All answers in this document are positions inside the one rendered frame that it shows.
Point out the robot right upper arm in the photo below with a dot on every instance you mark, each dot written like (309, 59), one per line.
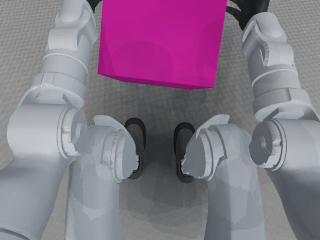
(289, 151)

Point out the robot foot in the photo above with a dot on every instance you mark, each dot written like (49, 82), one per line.
(182, 134)
(137, 130)

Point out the left robot foot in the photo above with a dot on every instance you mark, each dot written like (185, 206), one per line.
(137, 130)

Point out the carton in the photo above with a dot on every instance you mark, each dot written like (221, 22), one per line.
(170, 43)

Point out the robot left upper arm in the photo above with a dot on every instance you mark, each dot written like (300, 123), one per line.
(43, 138)

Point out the right robot foot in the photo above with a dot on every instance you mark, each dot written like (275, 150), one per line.
(182, 134)

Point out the robot left forearm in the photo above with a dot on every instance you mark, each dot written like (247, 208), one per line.
(66, 61)

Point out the left robot hand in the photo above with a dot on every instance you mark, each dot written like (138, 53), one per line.
(93, 4)

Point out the right robot hand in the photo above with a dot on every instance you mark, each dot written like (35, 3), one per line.
(248, 9)

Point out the robot right forearm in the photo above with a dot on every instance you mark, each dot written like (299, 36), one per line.
(273, 74)

